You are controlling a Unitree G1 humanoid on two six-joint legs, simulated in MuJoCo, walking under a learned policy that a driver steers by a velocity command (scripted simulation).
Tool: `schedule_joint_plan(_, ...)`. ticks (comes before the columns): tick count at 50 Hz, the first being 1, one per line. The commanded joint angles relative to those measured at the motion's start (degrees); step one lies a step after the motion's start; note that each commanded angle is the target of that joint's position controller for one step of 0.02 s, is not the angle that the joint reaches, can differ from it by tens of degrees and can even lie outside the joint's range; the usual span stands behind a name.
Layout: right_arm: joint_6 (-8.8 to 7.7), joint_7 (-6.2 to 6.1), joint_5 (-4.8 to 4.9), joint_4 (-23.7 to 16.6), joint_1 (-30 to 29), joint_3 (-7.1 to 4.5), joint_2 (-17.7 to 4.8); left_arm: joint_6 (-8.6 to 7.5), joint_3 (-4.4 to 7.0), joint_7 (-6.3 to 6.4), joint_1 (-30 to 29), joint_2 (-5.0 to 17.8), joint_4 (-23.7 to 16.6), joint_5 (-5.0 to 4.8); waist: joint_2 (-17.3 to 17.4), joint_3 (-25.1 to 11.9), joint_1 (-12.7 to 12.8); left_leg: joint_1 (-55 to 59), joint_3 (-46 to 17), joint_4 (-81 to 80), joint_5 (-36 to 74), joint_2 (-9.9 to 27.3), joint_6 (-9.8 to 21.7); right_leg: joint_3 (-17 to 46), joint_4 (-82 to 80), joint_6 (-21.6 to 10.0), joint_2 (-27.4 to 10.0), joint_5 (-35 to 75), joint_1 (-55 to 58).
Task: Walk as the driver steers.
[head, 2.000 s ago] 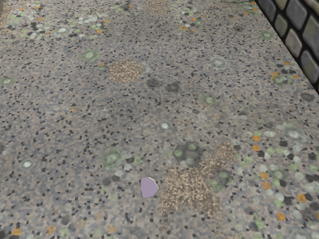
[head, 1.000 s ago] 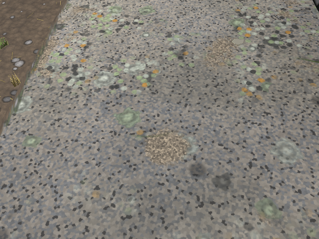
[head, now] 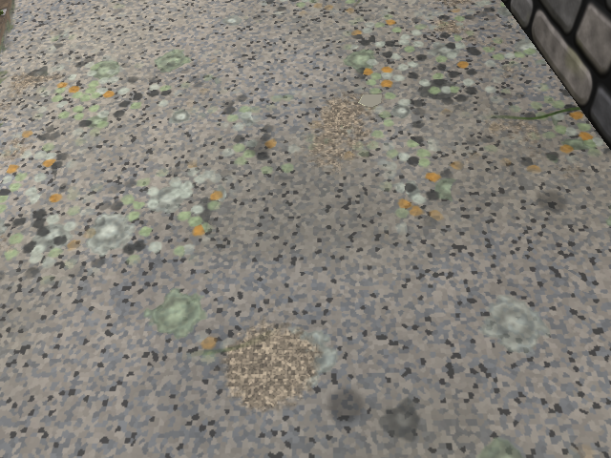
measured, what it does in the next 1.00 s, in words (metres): steps on the spot, turning left: left foot, then right foot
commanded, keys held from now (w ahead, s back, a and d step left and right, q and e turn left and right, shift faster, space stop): no key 0.20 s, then q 0.44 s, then w+q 0.10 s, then w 0.24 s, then w+e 0.02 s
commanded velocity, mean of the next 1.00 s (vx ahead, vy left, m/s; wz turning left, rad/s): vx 0.09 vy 0.00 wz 0.17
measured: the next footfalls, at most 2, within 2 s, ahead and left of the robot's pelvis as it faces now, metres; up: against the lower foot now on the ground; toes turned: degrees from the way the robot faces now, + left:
left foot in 0.32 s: +0.03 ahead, +0.13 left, +0.00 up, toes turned -3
right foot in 0.58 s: +0.01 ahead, -0.08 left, +0.00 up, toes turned +8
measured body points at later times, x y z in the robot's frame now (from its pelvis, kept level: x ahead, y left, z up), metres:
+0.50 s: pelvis -0.01 +0.02 +0.00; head +0.01 +0.03 +0.45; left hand +0.09 +0.29 -0.13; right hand +0.08 -0.25 -0.13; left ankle -0.01 +0.13 -0.74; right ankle -0.02 -0.08 -0.73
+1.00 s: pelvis +0.01 +0.06 +0.00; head +0.02 +0.07 +0.45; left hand -0.07 +0.32 -0.15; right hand +0.24 -0.14 -0.10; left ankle -0.01 +0.15 -0.74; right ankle -0.03 -0.09 -0.74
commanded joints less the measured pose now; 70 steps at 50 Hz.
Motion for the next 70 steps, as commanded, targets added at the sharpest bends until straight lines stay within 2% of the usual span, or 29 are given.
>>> schedule_joint_plan(1, -0.20, 0.36, -0.02, -1.95, 3.32, -1.19, -4.43, -1.00, 1.54, 0.15, -0.39, 7.16, -3.68, -0.41, -6.63, -7.23, -0.65, -3.76, -2.15, 3.77, 3.06, -0.09, -0.64, 12.86, -8.49, -8.98, -13.37, 30.56, 9.93)
schedule_joint_plan(10, 0.54, -0.28, 0.77, -2.16, 0.89, -0.25, -2.99, -1.19, 0.84, 0.42, 1.02, 7.88, -1.54, 0.96, -9.07, -4.28, 1.92, 5.10, -2.03, -14.35, 0.36, -0.73, 0.46, 15.98, -10.19, -9.12, -13.72, 15.99, 6.88)
schedule_joint_plan(13, 0.14, -0.39, 1.23, 0.04, 3.88, 0.48, -1.49, -1.41, -0.58, 0.80, -1.18, 5.41, -0.38, 1.24, -8.24, -4.95, 0.74, 14.35, -1.45, -25.36, 3.11, -1.18, 1.60, 14.49, -9.73, -7.49, -13.27, 12.96, 3.87)
schedule_joint_plan(15, -0.74, -0.41, 0.84, 0.69, 4.98, 0.66, -1.99, -1.33, -0.46, 1.36, -1.96, 6.74, 0.48, 0.64, -5.86, -3.71, -1.12, 21.16, -2.30, -38.38, 13.80, -1.18, 2.70, 13.24, -7.26, -4.04, -11.85, 9.90, 0.49)
schedule_joint_plan(16, -1.53, -0.48, 0.11, 0.12, 4.37, 0.34, -4.63, -1.47, -0.47, 1.46, -1.49, 6.56, 0.22, 0.58, -2.58, -3.86, -0.15, 22.25, -9.04, -40.86, 16.16, 3.50, 3.75, 12.04, -4.32, -1.55, -9.92, 7.48, -0.74)
schedule_joint_plan(17, -2.07, -0.29, 0.19, -0.93, 2.11, -0.52, -9.69, -1.50, -0.43, 1.36, 0.56, 5.60, -0.41, 0.12, 4.81, -3.68, 3.24, 20.09, -18.89, -41.64, 24.75, 10.98, 6.89, 5.98, -0.28, 0.59, -3.37, 0.58, -2.08)
schedule_joint_plan(18, -2.26, 0.56, 0.95, -0.57, 0.68, -0.58, -9.00, -1.03, -0.58, 1.65, -0.96, 5.24, 0.56, 0.33, 7.39, -1.54, 2.10, 13.18, -22.34, -42.46, 26.62, 14.03, 10.59, 2.54, 0.34, 1.94, -0.62, -3.91, 1.05)
schedule_joint_plan(22, -1.95, 0.72, 0.97, -0.92, 0.13, -1.10, -8.47, -1.03, 0.07, 1.66, -1.53, 5.54, 0.97, 0.22, 8.90, -1.12, 1.26, 14.22, -21.96, -40.55, 28.36, 10.24, 10.78, 0.70, 5.18, 2.46, 0.79, -5.66, 0.06)
schedule_joint_plan(28, -0.31, 0.84, 1.24, -1.47, -1.08, -2.54, -8.87, -2.22, -0.09, 2.62, 1.79, 3.98, 0.77, -0.41, 5.93, -4.85, 1.78, 15.40, -24.03, -34.82, 32.28, 7.04, 9.57, 1.33, -2.90, 2.59, 0.48, -4.09, 3.97)
schedule_joint_plan(29, -0.24, 0.98, 1.41, -2.32, -2.06, -2.32, -7.65, -2.52, 0.36, 2.91, 3.39, 5.91, 0.80, 0.04, 3.48, -5.54, 2.17, 11.24, -22.42, -32.13, 26.76, 4.55, 7.37, 4.54, -6.98, 1.79, -3.21, -2.48, 8.50)
schedule_joint_plan(30, -0.37, 1.30, 2.05, -3.86, -1.92, -1.59, -4.64, -2.53, 1.40, 3.26, 3.55, 10.91, 0.09, 0.98, -5.71, -5.78, 1.35, 3.40, -16.60, -24.23, 16.01, -1.06, 4.29, 14.68, -11.60, -1.60, -12.85, 1.02, 13.10)
schedule_joint_plan(31, -0.16, 1.08, 1.44, -4.23, -1.24, -1.60, -4.44, -2.00, 2.35, 2.82, 1.55, 14.37, 0.00, 1.19, -16.77, -3.99, 1.12, -1.50, -5.41, -13.69, -4.70, -8.16, 2.70, 22.58, -13.59, -8.55, -23.21, 13.50, 10.46)
schedule_joint_plan(32, 0.11, 0.95, 0.06, -3.29, -0.76, -2.38, -7.36, -1.99, 1.52, 2.46, 1.45, 11.02, -0.83, 1.18, -11.51, -3.75, 0.97, -1.71, -5.16, -1.32, -9.81, -4.77, 2.42, 22.56, -12.80, -12.39, -26.30, 21.59, 8.37)
schedule_joint_plan(33, 0.36, 1.29, 0.00, -2.10, 0.39, -2.74, -7.58, -2.05, 0.71, 2.17, 0.45, 8.16, -1.33, 1.09, -6.21, -4.07, -0.22, -1.19, -6.23, 2.36, -6.42, -3.39, 2.75, 18.38, -13.47, -11.46, -23.45, 13.55, 7.46)
schedule_joint_plan(34, 0.68, 1.91, -0.03, -1.72, 0.71, -2.68, -7.08, -1.98, 0.39, 2.05, -1.44, 7.24, -1.94, 1.53, -5.76, -2.70, -0.93, -2.06, -6.15, 3.03, -1.86, -2.11, 2.89, 14.63, -14.97, -8.66, -19.76, 0.45, 6.81)
schedule_joint_plan(36, 0.87, 4.06, -0.33, -3.18, -2.52, -2.22, -6.43, -2.46, 0.68, 2.12, -0.62, 8.69, -1.75, 1.47, -11.23, 0.32, 0.88, -7.19, -4.49, 0.42, 2.20, -1.47, 1.95, 12.24, -18.53, -6.41, -16.39, -12.70, 10.10)
schedule_joint_plan(38, 0.62, 5.20, -0.38, -4.31, -5.58, -1.92, -6.19, -3.10, 1.10, 1.77, 3.50, 9.64, -0.51, 1.25, -9.71, 0.61, 3.40, -8.57, -3.86, -3.49, 3.37, -1.66, 0.88, 11.79, -19.61, -6.71, -16.95, -13.70, 13.78)
schedule_joint_plan(44, -1.06, 5.23, -0.52, -5.45, -8.58, -0.34, -3.77, -5.12, 1.55, -0.16, 6.97, 10.60, 2.80, 1.47, -10.91, 1.67, 4.27, 2.16, -0.05, -20.84, 2.08, -1.73, 2.93, 6.32, -19.31, -6.60, -17.35, -10.90, 10.60)
schedule_joint_plan(46, -1.72, 4.87, -0.24, -5.21, -7.74, -0.06, -3.62, -5.04, 1.74, -0.90, 7.36, 10.91, 3.82, 1.37, -11.04, 2.24, 3.28, 9.53, 2.60, -27.06, 3.74, -2.68, 4.43, 4.99, -18.02, -6.58, -17.29, -9.04, 6.18)
schedule_joint_plan(48, -2.87, 4.11, -0.73, -1.87, 0.73, -0.06, -3.45, -4.70, 1.57, -1.13, 6.04, 10.27, 4.38, 0.46, -7.40, 0.89, -1.67, 24.56, 3.89, -35.52, 9.50, -4.63, 5.81, 1.38, -10.53, -5.19, -15.29, -5.00, -2.00)
schedule_joint_plan(49, -3.70, 3.43, -1.05, 1.03, 8.65, -0.88, -5.78, -4.82, 0.67, -1.17, 5.16, 7.67, 3.98, 0.71, -2.40, -3.05, -5.07, 35.49, -1.12, -37.52, 7.19, -1.51, 6.57, -2.30, -1.10, -3.41, -12.27, -3.92, -7.62)
schedule_joint_plan(50, -4.41, 2.46, -2.08, 1.67, 16.48, -2.09, -11.92, -5.02, -1.22, -1.71, 2.50, 1.72, 0.66, 0.47, 11.77, -7.73, -8.43, 44.98, -24.88, -46.60, -10.35, 16.13, 10.23, -8.30, 19.15, 0.07, -5.71, -14.61, -19.88)
schedule_joint_plan(51, -4.58, 1.85, -0.68, 2.23, 16.61, -3.20, -16.25, -4.76, -0.26, -1.33, 0.59, 5.41, -0.13, 1.22, 11.39, -2.45, -7.79, 37.57, -37.50, -51.70, -13.90, 22.62, 15.59, -3.66, 29.54, -0.14, -2.28, -19.77, -28.36)
schedule_joint_plan(52, -4.75, 1.73, -0.53, 1.39, 12.06, -2.14, -12.22, -4.60, 0.59, -1.53, 0.18, 8.14, 0.58, 0.84, 3.96, 2.34, -5.25, 33.23, -30.92, -50.66, -12.58, 20.14, 15.04, 2.17, 33.70, -1.18, -5.55, -15.35, -28.89)
schedule_joint_plan(54, -5.69, 1.66, -0.39, 0.03, 5.50, -0.40, -6.39, -4.95, 0.67, -2.63, 3.70, 7.11, 3.17, -0.35, 3.40, 3.63, -1.10, 28.79, -18.64, -52.30, -0.43, 13.97, 10.72, 4.32, 32.18, -0.91, -6.55, -6.24, -25.18)
schedule_joint_plan(56, -6.85, 1.21, -0.36, 0.36, 5.05, 0.26, -4.53, -4.25, 0.71, -2.85, 5.20, 6.33, 4.84, 0.79, 3.54, 2.02, -0.05, 28.47, -10.60, -52.25, 13.14, 11.34, 9.02, 3.55, 33.59, 0.37, -6.06, -1.60, -23.01)
schedule_joint_plan(64, -8.37, 1.11, 0.05, 4.07, 10.00, 1.05, -3.00, -3.63, -0.78, -4.19, -7.51, 1.91, 0.16, 1.29, 2.30, 5.08, -0.88, 26.51, 3.82, -52.27, 36.12, 10.04, 9.10, -1.76, 21.72, 2.50, -5.50, 9.96, -26.26)
schedule_joint_plan(67, -8.46, 0.48, 0.26, 5.73, 12.29, 0.95, -4.38, -3.60, -1.61, -4.84, -12.66, 1.14, -2.50, 1.38, 1.75, 5.66, -1.73, 28.39, 6.33, -51.51, 43.22, 11.49, 8.56, -6.01, 12.32, 0.54, -4.86, 10.77, -21.96)
schedule_joint_plan(70, -8.01, -0.26, 0.14, 6.53, 12.28, 0.60, -6.74, -3.44, -1.14, -4.19, -9.14, 2.68, -2.24, 1.44, 3.04, 1.28, 0.73, 33.88, 9.21, -41.33, 68.74, 12.58, 7.21, -9.58, 8.95, -3.30, -0.38, 5.61, -14.17)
